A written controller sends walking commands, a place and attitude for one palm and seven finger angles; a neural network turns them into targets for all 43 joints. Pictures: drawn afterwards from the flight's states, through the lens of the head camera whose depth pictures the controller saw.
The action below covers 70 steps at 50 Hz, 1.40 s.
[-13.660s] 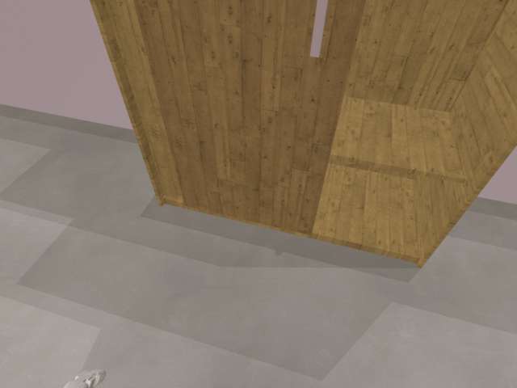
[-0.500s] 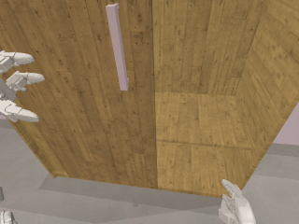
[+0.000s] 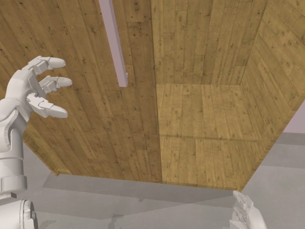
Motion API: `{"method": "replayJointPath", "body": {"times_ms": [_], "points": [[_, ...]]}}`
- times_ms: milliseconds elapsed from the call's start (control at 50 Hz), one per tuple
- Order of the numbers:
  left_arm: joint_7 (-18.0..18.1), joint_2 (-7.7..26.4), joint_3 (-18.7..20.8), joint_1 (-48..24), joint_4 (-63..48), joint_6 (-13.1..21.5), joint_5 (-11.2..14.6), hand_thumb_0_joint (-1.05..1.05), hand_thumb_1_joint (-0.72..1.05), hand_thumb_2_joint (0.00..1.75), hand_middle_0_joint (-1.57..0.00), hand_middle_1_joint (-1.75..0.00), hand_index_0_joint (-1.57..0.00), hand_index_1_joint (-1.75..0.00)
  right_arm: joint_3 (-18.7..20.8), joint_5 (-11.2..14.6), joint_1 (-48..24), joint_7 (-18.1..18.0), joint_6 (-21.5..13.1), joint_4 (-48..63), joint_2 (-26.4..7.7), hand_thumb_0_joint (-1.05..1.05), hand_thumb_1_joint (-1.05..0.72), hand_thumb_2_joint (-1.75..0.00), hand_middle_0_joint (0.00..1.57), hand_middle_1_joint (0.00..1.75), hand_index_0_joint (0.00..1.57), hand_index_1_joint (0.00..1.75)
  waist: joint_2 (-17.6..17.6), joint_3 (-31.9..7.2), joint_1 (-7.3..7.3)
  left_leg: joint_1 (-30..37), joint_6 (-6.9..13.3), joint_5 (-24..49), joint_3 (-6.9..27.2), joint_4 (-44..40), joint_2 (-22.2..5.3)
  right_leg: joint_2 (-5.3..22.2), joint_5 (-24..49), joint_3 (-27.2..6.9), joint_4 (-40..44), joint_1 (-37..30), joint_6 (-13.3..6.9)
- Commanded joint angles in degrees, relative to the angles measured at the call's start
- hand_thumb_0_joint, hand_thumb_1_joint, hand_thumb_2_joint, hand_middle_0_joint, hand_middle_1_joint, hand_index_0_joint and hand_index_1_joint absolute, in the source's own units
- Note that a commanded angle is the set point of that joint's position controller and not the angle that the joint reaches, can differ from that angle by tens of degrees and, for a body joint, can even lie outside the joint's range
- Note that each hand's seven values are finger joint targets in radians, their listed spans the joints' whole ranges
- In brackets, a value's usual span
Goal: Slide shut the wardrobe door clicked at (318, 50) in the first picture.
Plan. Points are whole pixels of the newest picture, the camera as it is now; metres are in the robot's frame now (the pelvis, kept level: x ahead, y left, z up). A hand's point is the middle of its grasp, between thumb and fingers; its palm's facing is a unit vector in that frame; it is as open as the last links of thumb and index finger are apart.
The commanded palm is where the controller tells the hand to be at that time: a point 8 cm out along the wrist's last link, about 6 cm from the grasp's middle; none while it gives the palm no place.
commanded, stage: move the hooked fingers beside the handle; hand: left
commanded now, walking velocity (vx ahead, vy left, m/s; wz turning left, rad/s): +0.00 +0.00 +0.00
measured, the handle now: (117, 43) +0.54 +0.14 +0.25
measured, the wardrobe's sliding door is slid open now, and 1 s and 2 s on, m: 0.49 0.49 0.49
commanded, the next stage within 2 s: none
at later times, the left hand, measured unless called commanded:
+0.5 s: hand (75, 65) +0.41 +0.22 +0.26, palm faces +0.03 -1.00 -0.04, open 14.0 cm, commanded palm +0.40 +0.27 +0.24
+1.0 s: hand (89, 54) +0.48 +0.20 +0.25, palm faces +0.00 -1.00 -0.03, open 14.0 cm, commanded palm +0.46 +0.26 +0.24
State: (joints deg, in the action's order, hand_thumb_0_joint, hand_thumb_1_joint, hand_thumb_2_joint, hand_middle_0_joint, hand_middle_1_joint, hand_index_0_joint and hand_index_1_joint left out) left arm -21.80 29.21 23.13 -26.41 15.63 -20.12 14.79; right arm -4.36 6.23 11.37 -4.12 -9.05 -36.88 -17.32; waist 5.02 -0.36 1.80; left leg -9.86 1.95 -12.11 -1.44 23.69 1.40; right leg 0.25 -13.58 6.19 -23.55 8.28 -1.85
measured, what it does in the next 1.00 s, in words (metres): stands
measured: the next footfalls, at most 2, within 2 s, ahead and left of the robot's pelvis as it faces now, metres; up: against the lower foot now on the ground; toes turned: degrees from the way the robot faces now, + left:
none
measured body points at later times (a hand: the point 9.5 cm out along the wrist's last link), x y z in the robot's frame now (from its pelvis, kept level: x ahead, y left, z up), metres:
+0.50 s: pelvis +0.01 +0.00 +0.00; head +0.00 -0.03 +0.45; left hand +0.41 +0.27 +0.26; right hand +0.15 -0.25 -0.10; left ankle +0.01 +0.10 -0.74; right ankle -0.01 -0.09 -0.74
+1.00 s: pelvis +0.01 +0.00 +0.00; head +0.03 -0.02 +0.45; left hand +0.47 +0.26 +0.26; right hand +0.09 -0.27 -0.11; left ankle +0.01 +0.10 -0.74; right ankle -0.01 -0.09 -0.74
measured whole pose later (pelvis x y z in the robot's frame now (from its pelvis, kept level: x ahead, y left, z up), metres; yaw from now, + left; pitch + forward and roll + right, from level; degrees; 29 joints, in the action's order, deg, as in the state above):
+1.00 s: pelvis +0.01 +0.00 +0.00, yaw -2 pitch +3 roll +0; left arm -18.1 32.3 21.9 -53.2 52.2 -6.1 8.8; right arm -2.4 4.5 19.4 -4.2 -9.2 -40.3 -18.1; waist 3.4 -1.8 -4.1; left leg -13.8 2.1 -13.3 -3.2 24.1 0.5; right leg -0.7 -13.2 4.2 -22.7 12.4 -1.8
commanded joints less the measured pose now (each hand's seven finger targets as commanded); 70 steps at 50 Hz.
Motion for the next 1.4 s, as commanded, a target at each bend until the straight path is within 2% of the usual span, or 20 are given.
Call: {"method": "replayJointPath", "body": {"times_ms": [0,60,160,220,280,300,420,480,580,620,680,700,840,860,940,1020,1120,1240,1340,1380], "points": [[0.61,18.74,6.40,-34.59,-19.95,11.07,2.48,0.00,-0.50,0.30,-0.30,-1.20,-0.30,-1.20,2.43,-1.00,-8.77,-1.24,-4.81,9.74,-5.43,0.00,-0.90,-0.90,0.20,0.30,0.20,0.30,0.26,-23.35,-1.21,14.76,0.58,15.40,4.93,-0.74,-0.59,-0.25,16.38,-3.92,2.62,-2.21,0.34],[2.65,16.99,5.33,-34.23,-13.54,11.29,1.60,0.00,-0.50,0.30,-0.30,-1.20,-0.30,-1.20,2.18,-1.07,-7.92,-1.31,-4.85,7.59,-5.28,0.00,-0.90,-0.90,0.20,0.30,0.20,0.30,3.15,-16.76,-1.34,12.01,0.06,13.76,4.90,-1.63,-0.76,-0.16,14.87,-3.51,3.52,-0.17,-0.10],[3.20,11.73,-0.82,-30.14,3.83,4.57,-0.19,0.00,-0.50,0.30,-0.30,-1.20,-0.30,-1.20,2.36,-0.25,-7.03,-1.35,-3.20,6.25,-6.36,0.00,-0.90,-0.90,0.20,0.30,0.20,0.30,-2.48,-6.59,-1.67,4.96,0.11,7.82,4.79,-3.42,-1.05,0.36,10.24,-3.22,4.52,3.12,0.04],[2.80,11.90,-1.28,-31.03,4.96,4.30,-0.49,0.00,-0.50,0.30,-0.30,-1.20,-0.30,-1.20,2.95,-0.37,-6.29,-1.20,-2.69,7.11,-6.75,0.00,-0.90,-0.90,0.20,0.30,0.20,0.30,-5.22,-11.18,-1.69,6.04,0.40,9.93,4.57,-2.53,-1.10,0.53,12.58,-3.28,3.88,1.20,0.07],[2.82,17.65,3.19,-37.01,-1.44,8.06,-0.49,0.00,-0.50,0.30,-0.30,-1.20,-0.30,-1.20,3.05,-0.76,-6.39,-1.01,-2.80,8.75,-6.47,0.00,-0.90,-0.90,0.20,0.30,0.20,0.30,-4.54,-20.70,-1.05,9.39,0.64,14.95,4.26,-1.20,-0.72,0.59,18.37,-4.17,2.35,-3.17,0.20],[2.82,16.41,1.87,-40.56,-2.84,9.64,-0.45,0.00,-0.50,0.30,-0.30,-1.20,-0.30,-1.20,2.91,-0.82,-6.44,-1.04,-2.95,8.76,-6.11,0.00,-0.90,-0.90,0.20,0.30,0.20,0.30,-4.35,-21.54,-1.71,10.58,0.77,15.76,4.07,-0.85,-0.69,0.49,19.23,-4.25,2.20,-3.00,0.30],[4.45,19.40,3.96,-43.03,4.84,12.94,-1.71,0.00,-0.50,0.30,-0.30,-1.20,-0.30,-1.20,3.00,-1.21,-3.25,-1.21,-2.85,6.23,-6.59,0.00,-0.90,-0.90,0.20,0.30,0.20,0.30,-1.10,-16.73,-2.35,8.04,0.75,13.78,3.44,-1.18,-0.87,0.53,17.61,-4.69,3.30,-1.58,0.22],[3.97,15.77,0.04,-42.98,11.34,10.99,-2.60,0.00,-0.50,0.30,-0.30,-1.20,-0.30,-1.20,3.26,-0.87,-1.86,-1.18,-2.88,5.72,-6.95,0.00,-0.90,-0.90,0.20,0.30,0.20,0.30,-1.25,-12.68,-3.24,6.43,0.67,12.35,3.52,-1.52,-0.98,0.35,16.63,-4.26,3.60,1.16,0.08],[2.42,17.61,1.00,-44.22,13.33,11.38,-2.22,0.00,-0.50,0.30,-0.30,-1.20,-0.30,-1.20,4.07,-0.98,-0.09,-1.04,-2.73,6.16,-7.76,0.00,-0.90,-0.90,0.20,0.30,0.20,0.30,-4.14,-17.90,-3.35,7.18,1.01,14.52,3.34,-0.55,-0.84,0.28,19.81,-4.61,2.84,-0.79,0.29],[2.31,16.71,0.25,-46.07,14.90,12.68,-1.58,0.00,-0.50,0.30,-0.30,-1.20,-0.30,-1.20,4.12,-1.01,0.79,-1.11,-2.68,5.51,-7.71,0.00,-0.90,-0.90,0.20,0.30,0.20,0.30,-5.64,-16.57,-4.00,6.58,1.17,13.67,3.27,-0.44,-0.97,0.18,18.73,-4.65,3.14,-0.07,0.35],[2.88,16.42,-1.01,-51.83,14.14,14.95,-2.37,0.00,-0.50,0.30,-0.30,-1.20,-0.30,-1.20,4.19,-1.21,1.96,-1.08,-3.16,4.98,-7.87,0.00,-0.90,-0.90,0.20,0.30,0.20,0.30,-2.45,-18.11,-4.83,8.25,1.08,14.20,3.58,-0.29,-0.96,0.01,18.37,-4.80,2.92,1.28,0.23],[3.40,19.09,1.38,-51.57,15.78,15.33,-2.72,0.00,-0.50,0.30,-0.30,-1.20,-0.30,-1.20,4.43,-1.37,2.72,-1.09,-3.18,4.47,-8.10,0.00,-0.90,-0.90,0.20,0.30,0.20,0.30,-3.30,-18.41,-4.65,8.12,1.10,14.25,3.69,-0.15,-1.10,-0.08,18.18,-4.87,2.98,1.32,0.27],[4.13,20.84,1.61,-54.30,22.45,17.22,-4.50,0.00,-0.50,0.30,-0.30,-1.20,-0.30,-1.20,4.61,-1.69,5.75,-0.81,-2.92,3.33,-8.61,0.00,-0.90,-0.90,0.20,0.30,0.20,0.30,-1.69,-18.74,-5.05,6.25,1.08,15.04,2.90,0.12,-1.18,0.05,19.88,-5.27,2.62,0.65,0.22],[3.91,18.83,-0.57,-56.74,23.16,17.44,-4.71,0.00,-0.50,0.30,-0.30,-1.20,-0.30,-1.20,4.62,-1.68,6.24,-0.83,-2.91,2.99,-8.63,0.00,-0.90,-0.90,0.20,0.30,0.20,0.30,-1.98,-18.28,-5.95,6.08,1.07,14.79,2.83,0.04,-1.14,0.06,19.83,-5.09,2.62,1.33,0.34],[3.63,21.32,2.60,-51.31,25.41,17.63,-4.77,0.00,-0.50,0.30,-0.30,-1.20,-0.30,-1.20,5.04,-1.91,7.36,-0.58,-2.47,3.62,-9.09,0.00,-0.90,-0.90,0.20,0.30,0.20,0.30,-2.81,-20.26,-4.40,6.23,1.03,17.02,2.87,0.25,-1.37,-0.15,21.38,-5.04,2.02,0.05,0.14],[3.35,18.68,0.37,-52.10,26.20,17.82,-4.47,0.00,-0.50,0.30,-0.30,-1.20,-0.30,-1.20,5.30,-1.83,8.20,-0.61,-1.85,3.54,-9.14,0.00,-0.90,-0.90,0.20,0.30,0.20,0.30,-5.15,-17.92,-5.20,4.85,1.08,15.49,2.66,-0.26,-1.73,-0.16,19.41,-4.56,2.49,1.36,0.29],[4.36,21.45,2.68,-53.32,18.96,19.34,-4.77,0.00,-0.50,0.30,-0.30,-1.20,-0.30,-1.20,5.54,-2.33,8.37,-0.50,-1.67,4.27,-9.17,0.00,-0.90,-0.90,0.20,0.30,0.20,0.30,-0.25,-22.68,-4.53,9.20,0.72,20.26,3.12,0.18,-2.06,-0.31,21.05,-4.71,2.06,0.56,-0.04],[4.90,18.83,1.56,-53.26,20.47,17.83,-4.27,0.00,-0.50,0.30,-0.30,-1.20,-0.30,-1.20,5.53,-2.02,8.04,-0.60,-1.60,3.32,-9.18,0.00,-0.90,-0.90,0.20,0.30,0.20,0.30,-2.53,-18.19,-5.53,8.56,0.76,18.39,3.27,-0.08,-2.40,-0.80,19.39,-4.29,2.63,3.34,0.10],[5.62,12.62,-4.03,-56.43,20.20,16.96,-5.10,0.00,-0.50,0.30,-0.30,-1.20,-0.30,-1.20,5.51,-1.98,7.77,-0.54,-2.13,2.92,-8.74,0.00,-0.90,-0.90,0.20,0.30,0.20,0.30,1.43,-17.93,-6.66,10.67,0.26,17.67,4.09,0.01,-2.46,-0.64,16.70,-4.08,2.73,6.59,-0.19],[6.39,16.04,-0.16,-54.97,20.89,17.05,-4.72,0.00,-0.50,0.30,-0.30,-1.20,-0.30,-1.20,5.60,-2.36,8.31,-0.60,-2.25,2.75,-8.93,0.00,-0.90,-0.90,0.20,0.30,0.20,0.30,-1.97,-20.61,-5.72,10.91,0.16,19.01,4.57,0.13,-2.56,-0.77,17.81,-3.99,2.38,4.85,-0.17]]}}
